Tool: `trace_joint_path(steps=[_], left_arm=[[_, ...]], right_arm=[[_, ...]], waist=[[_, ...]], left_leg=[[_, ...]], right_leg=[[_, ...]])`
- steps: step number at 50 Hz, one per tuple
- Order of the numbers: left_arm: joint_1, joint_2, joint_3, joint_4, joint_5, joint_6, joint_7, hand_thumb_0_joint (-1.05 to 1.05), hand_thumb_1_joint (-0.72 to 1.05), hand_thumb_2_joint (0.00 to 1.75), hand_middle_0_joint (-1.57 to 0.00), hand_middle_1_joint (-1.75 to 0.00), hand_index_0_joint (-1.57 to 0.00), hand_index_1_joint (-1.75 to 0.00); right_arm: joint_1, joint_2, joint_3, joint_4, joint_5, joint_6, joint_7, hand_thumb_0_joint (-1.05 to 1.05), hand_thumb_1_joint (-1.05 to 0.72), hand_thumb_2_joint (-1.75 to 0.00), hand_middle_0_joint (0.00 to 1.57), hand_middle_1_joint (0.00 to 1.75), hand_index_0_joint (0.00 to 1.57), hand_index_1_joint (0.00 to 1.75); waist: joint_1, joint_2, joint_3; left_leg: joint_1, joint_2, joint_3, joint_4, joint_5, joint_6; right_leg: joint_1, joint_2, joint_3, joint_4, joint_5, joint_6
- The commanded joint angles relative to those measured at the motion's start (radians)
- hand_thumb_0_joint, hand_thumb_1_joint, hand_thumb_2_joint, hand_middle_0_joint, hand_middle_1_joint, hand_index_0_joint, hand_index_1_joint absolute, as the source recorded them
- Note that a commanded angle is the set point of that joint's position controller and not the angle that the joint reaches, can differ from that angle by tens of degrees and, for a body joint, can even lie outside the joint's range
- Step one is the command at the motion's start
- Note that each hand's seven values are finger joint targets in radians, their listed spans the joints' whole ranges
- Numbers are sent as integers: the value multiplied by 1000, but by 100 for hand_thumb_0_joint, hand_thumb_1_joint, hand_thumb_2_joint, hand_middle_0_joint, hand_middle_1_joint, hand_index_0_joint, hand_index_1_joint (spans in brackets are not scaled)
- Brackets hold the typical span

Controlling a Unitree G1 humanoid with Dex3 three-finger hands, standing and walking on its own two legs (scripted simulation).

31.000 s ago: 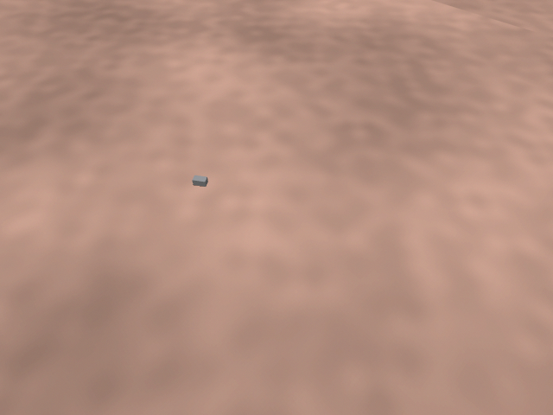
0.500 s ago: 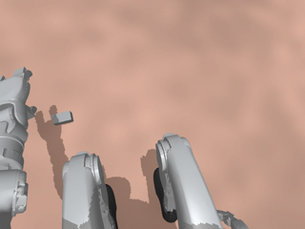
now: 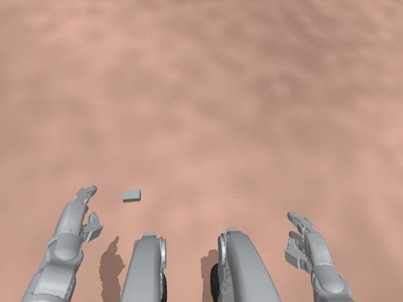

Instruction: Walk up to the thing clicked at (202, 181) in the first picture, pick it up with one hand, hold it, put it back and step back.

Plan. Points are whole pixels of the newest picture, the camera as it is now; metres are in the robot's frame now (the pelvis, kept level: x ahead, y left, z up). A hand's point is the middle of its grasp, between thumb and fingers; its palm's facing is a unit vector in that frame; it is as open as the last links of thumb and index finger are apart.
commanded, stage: home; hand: left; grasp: from above
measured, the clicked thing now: (131, 195) +0.50 +0.22 -0.56
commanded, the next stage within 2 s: none
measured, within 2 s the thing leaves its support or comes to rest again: neither
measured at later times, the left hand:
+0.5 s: hand (67, 228) +0.24 +0.19 +0.09, palm faces +0.08 -0.97 -0.21, open 7.4 cm
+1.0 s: hand (65, 240) +0.23 +0.19 +0.10, palm faces +0.08 -0.98 -0.20, open 7.4 cm
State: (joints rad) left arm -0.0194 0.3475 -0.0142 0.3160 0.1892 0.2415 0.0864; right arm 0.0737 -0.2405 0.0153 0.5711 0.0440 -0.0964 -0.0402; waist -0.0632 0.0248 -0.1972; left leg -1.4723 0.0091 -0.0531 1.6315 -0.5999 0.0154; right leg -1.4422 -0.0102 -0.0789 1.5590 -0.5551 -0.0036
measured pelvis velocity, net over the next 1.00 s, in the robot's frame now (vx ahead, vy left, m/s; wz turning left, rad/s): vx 0.08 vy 0.00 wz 0.04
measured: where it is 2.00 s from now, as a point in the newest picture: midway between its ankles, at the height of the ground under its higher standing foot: outside the picture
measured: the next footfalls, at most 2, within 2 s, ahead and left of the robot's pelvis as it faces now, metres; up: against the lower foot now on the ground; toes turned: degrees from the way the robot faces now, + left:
none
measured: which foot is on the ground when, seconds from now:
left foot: down 0.00-1.00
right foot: down 0.00-1.00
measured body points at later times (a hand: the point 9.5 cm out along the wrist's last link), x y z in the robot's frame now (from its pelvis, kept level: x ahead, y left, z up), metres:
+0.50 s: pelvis +0.08 +0.00 +0.14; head +0.11 +0.01 +0.59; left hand +0.24 +0.24 +0.11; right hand +0.23 -0.24 +0.07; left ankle +0.07 +0.11 -0.54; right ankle +0.09 -0.12 -0.54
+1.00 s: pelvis +0.08 +0.00 +0.14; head +0.09 +0.01 +0.59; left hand +0.22 +0.24 +0.11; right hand +0.25 -0.23 +0.08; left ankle +0.07 +0.11 -0.54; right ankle +0.09 -0.12 -0.54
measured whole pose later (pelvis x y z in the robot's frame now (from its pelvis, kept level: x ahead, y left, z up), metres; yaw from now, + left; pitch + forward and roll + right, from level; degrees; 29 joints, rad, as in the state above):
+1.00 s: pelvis +0.08 +0.00 +0.14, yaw +2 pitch +10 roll -3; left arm 0.50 0.23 0.02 -0.12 -0.06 0.44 0.03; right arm 0.29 -0.22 0.04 0.53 0.01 -0.22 -0.17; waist -0.04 0.04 -0.15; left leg -0.68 0.01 -0.05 1.00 -0.50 0.01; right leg -0.64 0.00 -0.07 0.92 -0.45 0.00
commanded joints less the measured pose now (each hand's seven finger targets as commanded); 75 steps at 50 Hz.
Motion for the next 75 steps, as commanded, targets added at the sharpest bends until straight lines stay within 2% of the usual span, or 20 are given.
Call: trace_joint_path(steps=[1,4,7,10,11,15,18,23,27,32,35,37,45,50,55,60,64,70,71,75], left_arm=[[-50,115,77,-274,-95,0,27,0,90,90,-20,-30,-20,-30],[27,83,91,-314,-135,26,30,0,90,90,-20,-30,-20,-30],[121,57,115,-345,-177,59,28,0,90,90,-20,-30,-20,-30],[211,13,108,-418,-220,89,21,0,90,90,-20,-30,-20,-30],[253,12,126,-438,-232,100,20,0,90,90,-20,-30,-20,-30],[389,-21,109,-530,-259,134,3,0,90,90,-20,-30,-20,-30],[462,-25,112,-590,-269,151,-6,0,90,90,-20,-30,-20,-30],[531,-40,92,-619,-257,163,-29,0,90,90,-20,-30,-20,-30],[534,-34,97,-638,-253,167,-44,0,90,90,-20,-30,-20,-30],[489,-24,94,-613,-241,159,-59,0,90,90,-20,-30,-20,-30],[486,-21,97,-622,-238,154,-62,0,90,90,-20,-30,-20,-30],[492,-13,107,-645,-236,152,-60,0,90,90,-20,-30,-20,-30],[509,-21,95,-630,-235,149,-57,0,90,90,-20,-30,-20,-30],[485,-17,100,-622,-240,149,-54,0,90,90,-20,-30,-20,-30],[507,-22,96,-616,-239,154,-57,0,90,90,-20,-30,-20,-30],[488,-17,99,-621,-237,153,-56,0,90,90,-20,-30,-20,-30],[482,-15,101,-628,-236,154,-55,0,90,90,-20,-30,-20,-30],[498,-11,104,-637,-239,153,-57,0,90,90,-20,-30,-20,-30],[489,-16,88,-623,-235,153,-59,0,90,90,-20,-30,-20,-30],[484,-18,95,-620,-236,156,-59,0,90,90,-20,-30,-20,-30]], right_arm=[[48,-145,-49,-124,7,-60,-50,0,-90,-90,20,30,20,30],[78,-127,-33,-132,10,-71,-73,0,-90,-90,20,30,20,30],[102,-116,-21,-140,11,-78,-99,0,-90,-90,20,30,20,30],[121,-102,-11,-153,6,-92,-119,0,-90,-90,20,30,20,30],[137,-100,-9,-162,5,-96,-125,0,-90,-90,20,30,20,30],[170,-95,-11,-183,-2,-108,-143,0,-90,-90,20,30,20,30],[180,-88,-12,-198,-7,-119,-151,0,-90,-90,20,30,20,30],[196,-94,-23,-206,-19,-137,-156,0,-90,-90,20,30,20,30],[185,-98,-25,-215,-25,-154,-157,0,-90,-90,20,30,20,30],[178,-107,-30,-205,-32,-174,-156,0,-90,-90,20,30,20,30],[167,-108,-27,-204,-34,-179,-151,0,-90,-90,20,30,20,30],[163,-107,-30,-209,-36,-182,-149,0,-90,-90,20,30,20,30],[159,-108,-27,-197,-37,-181,-147,0,-90,-90,20,30,20,30],[144,-106,-24,-204,-37,-182,-151,0,-90,-90,20,30,20,30],[148,-108,-27,-203,-37,-188,-152,0,-90,-90,20,30,20,30],[146,-107,-25,-204,-34,-192,-154,0,-90,-90,20,30,20,30],[146,-108,-25,-200,-34,-197,-155,0,-90,-90,20,30,20,30],[155,-108,-29,-196,-35,-200,-157,0,-90,-90,20,30,20,30],[148,-107,-26,-191,-35,-201,-156,0,-90,-90,20,30,20,30],[148,-110,-28,-191,-35,-203,-155,0,-90,-90,20,30,20,30]], waist=[[-30,71,-300],[-32,66,-288],[-13,61,-271],[-17,59,-238],[-4,61,-236],[5,71,-216],[17,59,-171],[1,29,-112],[8,-4,-55],[0,5,-23],[19,32,-21],[17,39,-50],[21,41,-74],[21,5,-26],[28,4,-36],[27,6,-13],[29,31,-11],[28,16,-52],[23,30,-22],[23,26,-20]], left_leg=[[397,-14,-47,-420,-126,14],[477,-16,-35,-472,-8,14],[575,-12,-34,-532,102,9],[643,-14,-27,-593,176,7],[677,-14,-24,-614,205,5],[791,-12,-18,-684,358,-7],[821,-17,-4,-716,408,-4],[872,-8,-10,-759,475,-5],[872,-12,-5,-782,407,5],[875,-15,2,-784,385,5],[879,-13,2,-798,356,0],[893,-15,3,-794,370,0],[904,-12,-3,-790,411,-4],[863,-14,0,-802,310,7],[867,-13,2,-804,297,4],[847,-13,3,-813,234,6],[850,-7,-5,-823,218,2],[865,-10,2,-797,292,3],[858,-9,0,-806,277,2],[851,-3,-20,-828,222,-1]], right_leg=[[338,25,62,-370,-67,-14],[442,25,55,-430,30,-16],[522,26,50,-484,113,-19],[626,28,45,-562,173,-16],[662,27,43,-580,198,-16],[760,37,23,-644,312,-18],[825,40,17,-696,360,-16],[853,47,3,-731,399,-18],[860,43,0,-766,353,-10],[848,36,6,-771,336,-7],[853,34,6,-771,304,-9],[870,33,8,-771,320,-9],[881,36,9,-755,347,-12],[871,33,10,-783,273,-5],[868,34,11,-782,257,-4],[857,32,15,-793,206,-2],[844,36,12,-784,193,-3],[872,33,17,-777,252,-5],[854,35,14,-777,240,-4],[844,38,10,-774,199,-2]])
